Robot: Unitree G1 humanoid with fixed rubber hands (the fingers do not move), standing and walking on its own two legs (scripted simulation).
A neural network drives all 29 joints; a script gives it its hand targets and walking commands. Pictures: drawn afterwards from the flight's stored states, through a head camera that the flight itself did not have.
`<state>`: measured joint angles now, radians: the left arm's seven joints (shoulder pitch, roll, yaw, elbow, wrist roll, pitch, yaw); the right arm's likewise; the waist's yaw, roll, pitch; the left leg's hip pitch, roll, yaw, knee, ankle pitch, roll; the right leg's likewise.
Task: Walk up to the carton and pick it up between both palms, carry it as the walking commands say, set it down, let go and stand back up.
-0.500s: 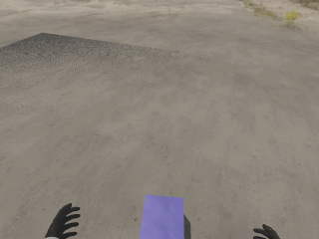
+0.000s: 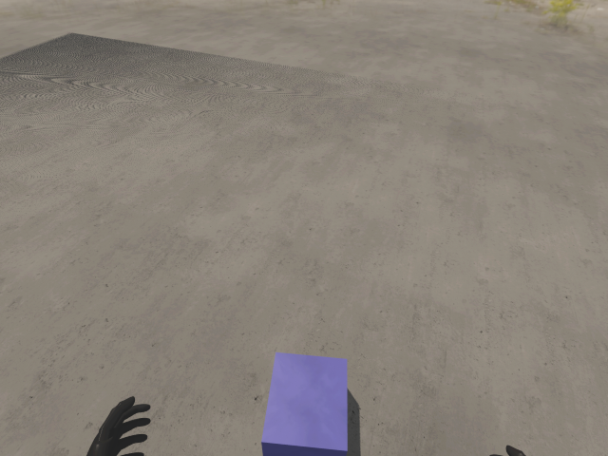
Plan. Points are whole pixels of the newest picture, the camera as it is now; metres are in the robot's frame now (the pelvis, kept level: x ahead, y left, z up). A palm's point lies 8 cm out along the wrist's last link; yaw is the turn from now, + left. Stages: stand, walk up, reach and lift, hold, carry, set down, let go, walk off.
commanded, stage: stand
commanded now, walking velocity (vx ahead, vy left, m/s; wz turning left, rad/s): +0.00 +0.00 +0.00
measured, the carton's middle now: (307, 407) +0.49 -0.02 -0.69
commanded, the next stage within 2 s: none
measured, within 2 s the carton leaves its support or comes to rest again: neither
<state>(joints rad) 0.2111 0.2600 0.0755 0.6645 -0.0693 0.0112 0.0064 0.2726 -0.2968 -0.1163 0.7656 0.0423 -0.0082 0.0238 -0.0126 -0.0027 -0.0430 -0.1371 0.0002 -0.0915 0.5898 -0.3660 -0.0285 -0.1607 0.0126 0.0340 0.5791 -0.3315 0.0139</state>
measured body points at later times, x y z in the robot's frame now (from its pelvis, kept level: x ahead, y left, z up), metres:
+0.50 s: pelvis -0.01 +0.00 +0.00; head -0.05 +0.01 +0.45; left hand +0.14 +0.27 -0.09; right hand +0.09 -0.30 -0.10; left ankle -0.02 +0.14 -0.73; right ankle -0.01 -0.13 -0.73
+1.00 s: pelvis -0.03 +0.00 +0.00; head -0.06 +0.01 +0.45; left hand +0.11 +0.27 -0.10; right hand +0.04 -0.30 -0.11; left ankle -0.02 +0.14 -0.73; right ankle -0.01 -0.13 -0.73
